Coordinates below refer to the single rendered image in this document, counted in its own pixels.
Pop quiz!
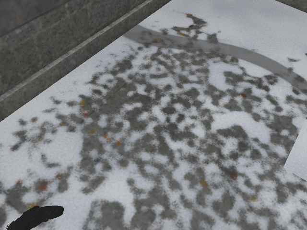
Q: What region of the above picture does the robot left hand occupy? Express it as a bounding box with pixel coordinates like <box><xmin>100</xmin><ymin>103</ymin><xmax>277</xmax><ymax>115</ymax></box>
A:
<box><xmin>7</xmin><ymin>205</ymin><xmax>64</xmax><ymax>230</ymax></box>

